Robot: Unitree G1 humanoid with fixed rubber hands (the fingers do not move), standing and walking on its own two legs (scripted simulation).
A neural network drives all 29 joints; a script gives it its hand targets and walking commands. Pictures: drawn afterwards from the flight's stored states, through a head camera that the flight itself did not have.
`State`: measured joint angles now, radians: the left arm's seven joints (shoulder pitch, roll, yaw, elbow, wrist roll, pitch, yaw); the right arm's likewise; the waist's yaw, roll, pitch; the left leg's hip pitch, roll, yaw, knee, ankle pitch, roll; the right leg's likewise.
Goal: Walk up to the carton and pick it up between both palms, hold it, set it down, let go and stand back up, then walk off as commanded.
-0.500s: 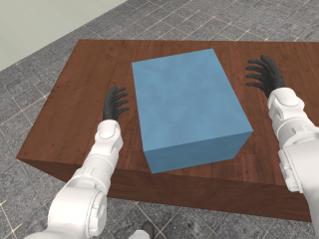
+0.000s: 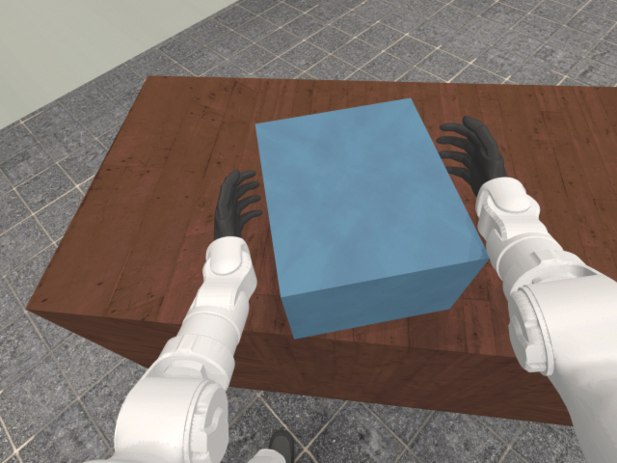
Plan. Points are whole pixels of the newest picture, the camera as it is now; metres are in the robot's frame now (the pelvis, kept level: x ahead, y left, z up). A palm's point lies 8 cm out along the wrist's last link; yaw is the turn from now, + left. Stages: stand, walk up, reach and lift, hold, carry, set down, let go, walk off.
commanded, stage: reach and lift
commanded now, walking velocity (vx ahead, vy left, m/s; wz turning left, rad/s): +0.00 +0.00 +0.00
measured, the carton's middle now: (353, 217) +0.47 +0.04 -0.02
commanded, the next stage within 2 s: none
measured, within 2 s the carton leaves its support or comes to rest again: leaves its support in 1.44 s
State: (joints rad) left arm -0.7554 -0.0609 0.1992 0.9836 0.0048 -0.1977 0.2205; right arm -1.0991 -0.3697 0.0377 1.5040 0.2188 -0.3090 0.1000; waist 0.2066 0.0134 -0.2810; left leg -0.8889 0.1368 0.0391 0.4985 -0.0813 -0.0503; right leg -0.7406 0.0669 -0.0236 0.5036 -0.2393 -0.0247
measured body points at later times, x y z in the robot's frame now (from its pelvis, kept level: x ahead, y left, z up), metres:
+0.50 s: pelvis +0.00 +0.00 +0.01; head +0.11 +0.00 +0.44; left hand +0.40 +0.20 +0.03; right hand +0.51 -0.12 +0.07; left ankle +0.06 +0.15 -0.72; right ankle -0.03 -0.11 -0.72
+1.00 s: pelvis +0.02 +0.00 +0.02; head +0.12 +0.01 +0.45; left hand +0.40 +0.19 +0.03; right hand +0.51 -0.13 +0.07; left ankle +0.06 +0.15 -0.72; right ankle -0.03 -0.11 -0.72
